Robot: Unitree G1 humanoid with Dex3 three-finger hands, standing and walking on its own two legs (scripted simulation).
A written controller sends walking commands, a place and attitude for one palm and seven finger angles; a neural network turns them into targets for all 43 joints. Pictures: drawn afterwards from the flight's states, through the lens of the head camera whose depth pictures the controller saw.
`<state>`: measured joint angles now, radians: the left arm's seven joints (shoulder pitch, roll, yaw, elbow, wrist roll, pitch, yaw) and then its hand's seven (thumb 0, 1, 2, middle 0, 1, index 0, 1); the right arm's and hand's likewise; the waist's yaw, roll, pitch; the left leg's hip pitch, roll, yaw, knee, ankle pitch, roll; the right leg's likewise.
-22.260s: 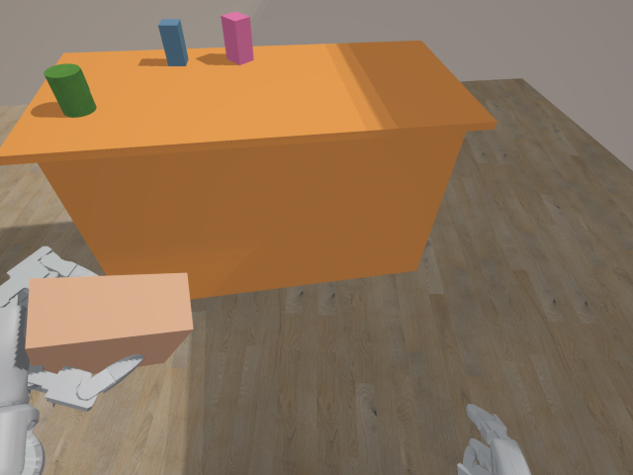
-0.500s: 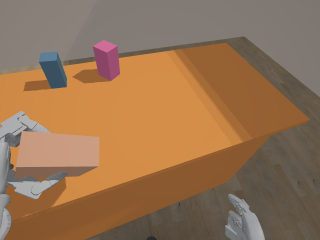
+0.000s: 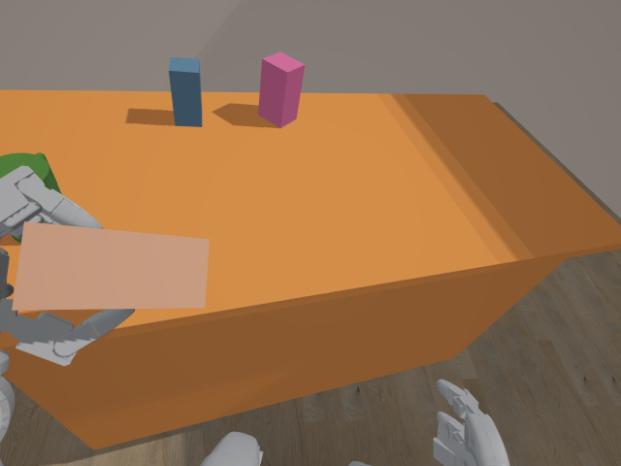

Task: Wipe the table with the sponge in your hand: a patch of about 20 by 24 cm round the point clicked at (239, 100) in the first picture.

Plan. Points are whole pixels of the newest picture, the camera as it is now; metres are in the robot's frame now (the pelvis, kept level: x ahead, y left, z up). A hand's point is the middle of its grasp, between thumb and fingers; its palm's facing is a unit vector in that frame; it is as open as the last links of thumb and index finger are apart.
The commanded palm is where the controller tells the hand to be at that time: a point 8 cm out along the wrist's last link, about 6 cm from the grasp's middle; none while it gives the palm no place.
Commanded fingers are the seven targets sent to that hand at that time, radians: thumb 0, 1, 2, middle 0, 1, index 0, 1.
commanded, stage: come to a stop and stand still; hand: left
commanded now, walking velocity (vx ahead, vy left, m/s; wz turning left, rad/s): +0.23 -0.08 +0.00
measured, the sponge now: (135, 272) +0.22 +0.21 +0.18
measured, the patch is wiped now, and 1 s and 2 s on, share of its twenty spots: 0.00 0.00 0.00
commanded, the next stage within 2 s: look again from close up in 0.64 s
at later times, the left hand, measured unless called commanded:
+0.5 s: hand (47, 277) +0.20 +0.27 +0.18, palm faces +0.28 -0.85 -0.45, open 9.9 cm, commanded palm +0.14 +0.30 +0.21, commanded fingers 0.00 0.10 1.30 -1.20 -1.60 -1.20 -1.60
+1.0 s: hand (9, 314) +0.17 +0.29 +0.16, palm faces +0.32 -0.87 -0.37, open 9.9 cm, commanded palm +0.12 +0.33 +0.21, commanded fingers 0.00 0.10 1.30 -1.20 -1.60 -1.20 -1.60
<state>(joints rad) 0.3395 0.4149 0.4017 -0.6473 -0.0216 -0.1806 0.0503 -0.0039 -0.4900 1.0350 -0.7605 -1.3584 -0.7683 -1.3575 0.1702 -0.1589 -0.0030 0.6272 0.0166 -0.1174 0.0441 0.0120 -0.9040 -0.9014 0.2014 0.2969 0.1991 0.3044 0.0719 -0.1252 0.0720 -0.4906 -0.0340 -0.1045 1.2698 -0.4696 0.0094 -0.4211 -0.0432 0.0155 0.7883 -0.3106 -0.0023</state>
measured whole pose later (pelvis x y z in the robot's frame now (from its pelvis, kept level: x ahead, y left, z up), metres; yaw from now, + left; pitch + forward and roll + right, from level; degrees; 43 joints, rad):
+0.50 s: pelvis -0.05 +0.03 +0.02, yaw -6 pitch -1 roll -1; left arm 0.46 0.44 0.45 -0.49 -0.04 -0.20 0.08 0.00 -0.49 1.04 -0.76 -1.36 -0.77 -1.36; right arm 0.26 -0.22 -0.03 0.66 0.02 -0.07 0.00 0.01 -0.90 -0.90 0.20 0.30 0.20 0.30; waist -0.01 -0.05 0.06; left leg -0.53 0.01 -0.03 1.19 -0.39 0.02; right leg -0.32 0.06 -0.11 0.65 -0.30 -0.10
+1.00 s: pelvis -0.06 +0.06 +0.03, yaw -4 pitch -2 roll +1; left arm 0.45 0.34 0.33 -0.44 -0.02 -0.15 0.11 0.00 -0.49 1.04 -0.76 -1.36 -0.77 -1.36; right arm 0.24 -0.18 0.02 0.63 0.01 -0.14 -0.04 0.01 -0.90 -0.90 0.20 0.30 0.20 0.30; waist 0.03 -0.06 0.06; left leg -0.22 -0.03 0.02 0.53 -0.28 0.03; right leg -0.32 -0.01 -0.05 0.59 -0.25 -0.03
